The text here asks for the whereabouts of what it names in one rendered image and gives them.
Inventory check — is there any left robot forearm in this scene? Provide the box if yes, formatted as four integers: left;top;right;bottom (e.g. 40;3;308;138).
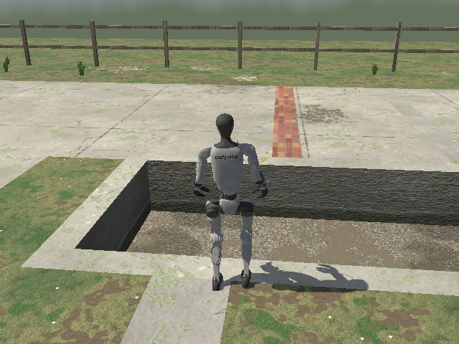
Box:
194;174;203;191

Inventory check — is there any robot thigh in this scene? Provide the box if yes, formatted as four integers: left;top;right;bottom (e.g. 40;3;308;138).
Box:
206;199;223;245
240;199;254;242

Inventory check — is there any robot left upper arm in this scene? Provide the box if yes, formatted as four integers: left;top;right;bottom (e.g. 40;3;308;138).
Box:
195;145;212;184

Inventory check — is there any right robot forearm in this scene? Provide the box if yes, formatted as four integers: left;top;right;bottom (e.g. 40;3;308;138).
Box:
255;171;267;190

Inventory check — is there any robot right thigh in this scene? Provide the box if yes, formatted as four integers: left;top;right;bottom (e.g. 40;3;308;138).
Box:
240;199;254;242

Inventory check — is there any robot left thigh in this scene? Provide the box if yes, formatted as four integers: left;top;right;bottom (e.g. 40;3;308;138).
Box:
206;199;223;245

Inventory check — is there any left robot hand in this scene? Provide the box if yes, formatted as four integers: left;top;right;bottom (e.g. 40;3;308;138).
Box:
193;186;209;197

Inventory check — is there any robot right upper arm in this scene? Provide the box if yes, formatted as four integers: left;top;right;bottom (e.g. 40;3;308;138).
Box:
241;143;262;182

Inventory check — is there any right robot hand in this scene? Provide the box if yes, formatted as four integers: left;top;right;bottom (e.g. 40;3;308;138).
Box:
252;186;268;199

